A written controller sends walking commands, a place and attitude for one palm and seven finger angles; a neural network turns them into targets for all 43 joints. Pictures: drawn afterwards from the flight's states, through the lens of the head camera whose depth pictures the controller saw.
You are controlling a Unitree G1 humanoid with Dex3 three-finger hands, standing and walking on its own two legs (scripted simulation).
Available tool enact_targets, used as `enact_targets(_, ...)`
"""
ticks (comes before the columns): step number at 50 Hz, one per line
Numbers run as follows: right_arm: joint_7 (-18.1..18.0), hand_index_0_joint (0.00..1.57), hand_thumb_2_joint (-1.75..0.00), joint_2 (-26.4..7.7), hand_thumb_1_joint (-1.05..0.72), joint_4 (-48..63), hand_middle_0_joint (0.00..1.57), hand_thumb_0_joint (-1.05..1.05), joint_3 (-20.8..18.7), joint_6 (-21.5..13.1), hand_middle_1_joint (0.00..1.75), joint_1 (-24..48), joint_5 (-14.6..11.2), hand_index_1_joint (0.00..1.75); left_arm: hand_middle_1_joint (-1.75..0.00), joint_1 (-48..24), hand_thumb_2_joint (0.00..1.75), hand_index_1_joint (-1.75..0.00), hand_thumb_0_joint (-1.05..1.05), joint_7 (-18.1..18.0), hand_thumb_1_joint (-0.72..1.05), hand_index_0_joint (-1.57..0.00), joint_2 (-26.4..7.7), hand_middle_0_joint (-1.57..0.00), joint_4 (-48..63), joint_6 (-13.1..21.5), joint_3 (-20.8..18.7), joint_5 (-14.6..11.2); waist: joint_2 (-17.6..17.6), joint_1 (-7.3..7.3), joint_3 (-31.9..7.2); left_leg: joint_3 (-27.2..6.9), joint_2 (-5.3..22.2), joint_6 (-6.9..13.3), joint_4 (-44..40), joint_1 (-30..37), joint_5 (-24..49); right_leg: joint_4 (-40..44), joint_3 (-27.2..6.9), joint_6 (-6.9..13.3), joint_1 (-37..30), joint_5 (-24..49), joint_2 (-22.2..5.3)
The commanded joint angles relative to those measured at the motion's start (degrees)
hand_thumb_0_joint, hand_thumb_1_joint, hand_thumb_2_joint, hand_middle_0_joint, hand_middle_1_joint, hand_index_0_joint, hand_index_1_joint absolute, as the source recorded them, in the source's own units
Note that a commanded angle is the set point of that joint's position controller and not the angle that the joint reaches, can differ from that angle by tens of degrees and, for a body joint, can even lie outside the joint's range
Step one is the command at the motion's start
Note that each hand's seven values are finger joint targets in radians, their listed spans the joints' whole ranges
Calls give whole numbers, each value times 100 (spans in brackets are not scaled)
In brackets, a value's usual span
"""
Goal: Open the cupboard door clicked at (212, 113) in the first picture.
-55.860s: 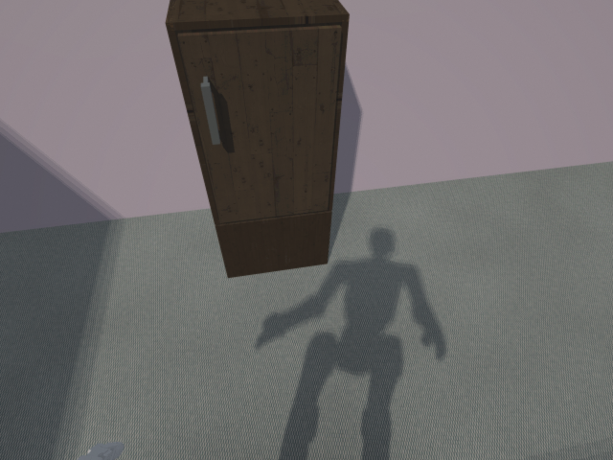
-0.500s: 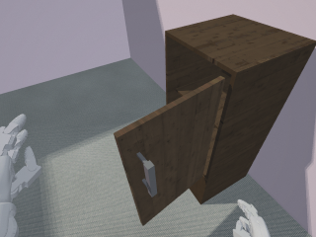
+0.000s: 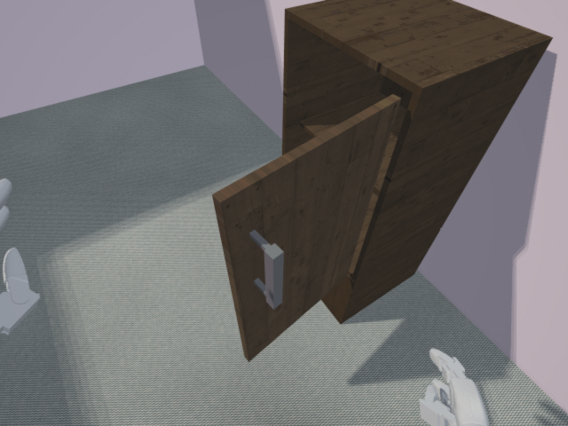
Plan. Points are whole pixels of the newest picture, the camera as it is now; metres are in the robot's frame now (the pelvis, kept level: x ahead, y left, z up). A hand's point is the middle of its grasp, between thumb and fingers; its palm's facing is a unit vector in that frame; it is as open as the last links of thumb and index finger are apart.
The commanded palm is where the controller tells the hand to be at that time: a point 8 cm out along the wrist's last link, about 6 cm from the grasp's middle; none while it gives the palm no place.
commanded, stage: step back with the hand held close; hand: left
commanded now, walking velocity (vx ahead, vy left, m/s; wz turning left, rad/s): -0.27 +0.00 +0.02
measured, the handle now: (265, 271) +0.35 +0.06 +0.00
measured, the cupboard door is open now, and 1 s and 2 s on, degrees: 98 98 98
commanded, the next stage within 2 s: stop stepping back and stand still in 0.62 s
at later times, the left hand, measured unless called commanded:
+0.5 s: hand out of the picture +0.13 +0.29 +0.18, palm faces +0.49 -0.74 -0.46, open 7.4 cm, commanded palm +0.07 +0.31 +0.18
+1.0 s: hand out of the picture +0.06 +0.29 +0.15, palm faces +0.50 -0.79 -0.34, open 7.4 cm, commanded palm +0.02 +0.31 +0.18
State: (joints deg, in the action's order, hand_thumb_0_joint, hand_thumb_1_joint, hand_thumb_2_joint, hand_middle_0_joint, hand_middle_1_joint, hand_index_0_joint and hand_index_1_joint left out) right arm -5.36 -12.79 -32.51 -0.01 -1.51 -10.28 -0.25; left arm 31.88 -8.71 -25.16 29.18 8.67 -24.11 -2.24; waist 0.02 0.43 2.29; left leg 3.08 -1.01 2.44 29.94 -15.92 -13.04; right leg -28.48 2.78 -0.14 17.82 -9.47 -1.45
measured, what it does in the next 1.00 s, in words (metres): walks backwards: right foot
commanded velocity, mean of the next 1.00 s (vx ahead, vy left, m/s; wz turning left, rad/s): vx -0.20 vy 0.02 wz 0.00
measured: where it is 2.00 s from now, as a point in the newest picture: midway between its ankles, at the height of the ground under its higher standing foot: outside the picture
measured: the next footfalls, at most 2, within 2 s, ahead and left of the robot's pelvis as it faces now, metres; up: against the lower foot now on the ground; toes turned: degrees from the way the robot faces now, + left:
right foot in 0.60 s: -0.19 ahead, -0.12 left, +0.00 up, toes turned -1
left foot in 1.34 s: -0.09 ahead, +0.13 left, +0.00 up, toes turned -3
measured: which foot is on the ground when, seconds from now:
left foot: down 0.00-1.00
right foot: down 0.00-0.28, up 0.30-0.58, down 0.60-1.00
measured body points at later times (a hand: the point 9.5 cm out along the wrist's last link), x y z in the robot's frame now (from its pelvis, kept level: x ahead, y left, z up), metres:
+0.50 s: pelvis -0.07 +0.01 +0.00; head -0.05 +0.04 +0.45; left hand +0.10 +0.33 +0.21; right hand +0.09 -0.21 -0.08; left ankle +0.03 +0.09 -0.73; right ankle -0.17 -0.13 -0.69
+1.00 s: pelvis -0.12 +0.01 -0.02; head -0.18 +0.03 +0.43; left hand +0.03 +0.33 +0.17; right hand +0.01 -0.27 -0.09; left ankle +0.01 +0.08 -0.73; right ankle -0.23 -0.12 -0.73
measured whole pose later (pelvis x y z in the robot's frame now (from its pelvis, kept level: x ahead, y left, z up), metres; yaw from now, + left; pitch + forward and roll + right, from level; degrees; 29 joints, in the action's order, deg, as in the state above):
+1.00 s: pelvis -0.12 +0.01 -0.02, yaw +0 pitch -4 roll -4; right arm -6.4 -15.9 -39.3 -1.1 -4.9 -16.6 0.0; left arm 29.0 -9.4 -22.2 21.5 10.8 -23.4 -2.9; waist 1.4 -0.4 -3.4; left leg -0.4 0.1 2.3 36.5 -24.8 -7.5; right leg -29.8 1.2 -0.3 -0.9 -26.4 2.8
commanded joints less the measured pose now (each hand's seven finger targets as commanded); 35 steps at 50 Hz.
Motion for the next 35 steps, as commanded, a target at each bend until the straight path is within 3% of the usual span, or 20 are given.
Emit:
enact_targets(1,-47,20,-90,-816,-90,954,20,0,-304,-350,30,522,3,30,-30,-218,90,-30,0,-103,90,-20,-739,-20,973,417,-636,113,497,-3,-413,-1014,891,245,-1292,-1929,-1450,-320,-558,1,-1525,30,-108)
enact_targets(5,-31,20,-90,-797,-90,950,20,0,-310,-414,30,409,19,30,-30,-405,90,-30,0,-134,90,-20,-811,-20,1063,500,-675,188,46,-43,-310,-896,654,226,-727,-1969,-2018,228,-936,95,-998,-948,-339)
enact_targets(8,-17,20,-90,-740,-90,851,20,0,-293,-457,30,290,26,30,-30,-541,90,-30,0,-204,90,-20,-906,-20,1341,556,-648,132,-440,-90,-426,-602,263,-15,517,-743,-1532,1157,-1340,425,424,-2090,-902)
enact_targets(10,-26,20,-90,-684,-90,751,20,0,-248,-478,30,280,45,30,-30,-538,90,-30,0,-272,90,-20,-927,-20,1433,586,-627,108,-511,-112,-528,-458,197,-96,944,59,-1135,1291,-1176,511,1203,-2243,-1099)
enact_targets(11,-35,20,-90,-702,-90,744,20,0,-231,-489,30,274,49,30,-30,-552,90,-30,0,-296,90,-20,-953,-20,1531,606,-646,101,-283,-124,-542,-543,253,-80,715,162,-1169,1134,-1003,458,1306,-2210,-1010)
enact_targets(13,-99,20,-90,-773,-90,798,20,0,-209,-521,30,353,75,30,-30,-408,90,-30,0,-331,90,-20,-967,-20,1626,643,-736,99,769,-112,-412,-1286,745,89,-663,-664,-1828,169,-535,155,673,-1962,-367)
enact_targets(14,-113,20,-90,-845,-90,850,20,0,-214,-566,30,404,98,30,-30,-391,90,-30,0,-328,90,-20,-942,-20,1683,664,-835,135,1584,-73,-466,-2133,1333,321,-1828,-1827,-2826,-1184,-307,-29,-394,-1484,143)
enact_targets(15,-118,20,-90,-822,-90,864,20,0,-257,-607,30,444,135,30,-30,-511,90,-30,0,-324,90,-20,-970,-20,1722,682,-961,235,2055,-16,-503,-2790,1870,597,-2599,-2795,-3524,-2698,-256,-116,-1244,-1117,514)
enact_targets(16,-102,20,-90,-662,-90,801,20,0,-289,-647,30,369,149,30,-30,-723,90,-30,0,-321,90,-20,-1093,-20,1733,693,-1031,276,1616,-72,-490,-2810,1999,707,-2628,-2672,-3022,-3471,-472,-86,-1020,-1287,486)
enact_targets(18,-43,20,-90,-614,-90,714,20,0,-336,-705,30,419,140,30,-30,-541,90,-30,0,-312,90,-20,-1029,-20,1484,695,-967,211,755,-42,-595,-2488,1890,738,-1965,-1686,-1793,-3373,-680,-16,-295,-1595,427)
enact_targets(20,30,20,-90,-600,-90,610,20,0,-355,-788,30,387,114,30,-30,-139,90,-30,0,-289,90,-20,-848,-20,1272,659,-871,121,819,-3,-677,-1962,1606,614,-1750,-848,-1161,-2619,-452,-11,28,-1775,367)
enact_targets(22,83,20,-90,-600,-90,521,20,0,-339,-831,30,338,117,30,-30,167,90,-30,0,-258,90,-20,-668,-20,1177,583,-691,36,1085,-24,-776,-1758,1454,462,-1849,-295,-829,-1826,-261,23,0,-1877,412)
enact_targets(25,156,20,-90,-665,-90,349,20,0,-278,-836,30,322,171,30,-30,-160,90,-30,0,-157,90,-20,-622,-20,1384,527,-415,-45,1186,-42,-1003,-1551,1334,250,-1860,370,127,-318,-121,60,-208,-1859,502)
enact_targets(27,177,20,-90,-693,-90,248,20,0,-288,-799,30,281,191,30,-30,-241,90,-30,0,-116,90,-20,-805,-20,1504,562,-479,-42,1275,11,-1325,-1292,1203,58,-1464,886,1520,650,-104,140,-452,-1057,468)
enact_targets(29,200,20,-90,-649,-90,280,20,0,-272,-709,30,403,181,30,-30,-352,90,-30,0,-32,90,-20,-1085,-20,1701,657,-641,-103,838,47,-1667,-982,1121,-47,-848,1442,2684,1114,-376,187,-395,-81,226)
enact_targets(31,163,20,-90,-589,-90,394,20,0,-239,-660,30,617,151,30,-30,-331,90,-30,0,4,90,-20,-1400,-20,1792,758,-974,-180,312,97,-1826,-497,791,-118,-399,1513,2409,920,-549,181,-253,943,-103)
enact_targets(32,145,20,-90,-546,-90,408,20,0,-215,-660,30,660,166,30,-30,-177,90,-30,0,0,90,-20,-1598,-20,1861,833,-1176,-196,373,101,-1982,-393,715,-136,-372,1514,2427,745,-490,156,-288,1371,-199)
enact_targets(33,139,20,-90,-441,-90,503,20,0,-212,-610,30,659,93,30,-30,-114,90,-30,0,2,90,-20,-1469,-20,1771,799,-1175,-250,-54,98,-2130,-217,575,-128,-225,1638,2750,669,-458,19,-385,2008,-202)
enact_targets(34,124,20,-90,-509,-90,580,20,0,-249,-592,30,687,-29,30,-30,-93,90,-30,0,28,90,-20,-1453,-20,1787,768,-1160,-286,-514,65,-2113,-70,458,-129,75,1632,2410,692,-407,-203,-306,2638,-295)
enact_targets(35,94,20,-90,-525,-90,653,20,0,-243,-583,30,768,-93,30,-30,99,90,-30,0,32,90,-20,-1595,-20,1730,781,-1375,-304,-665,64,-1989,-3,356,-140,316,1442,1720,702,-443,-278,-205,3032,-476)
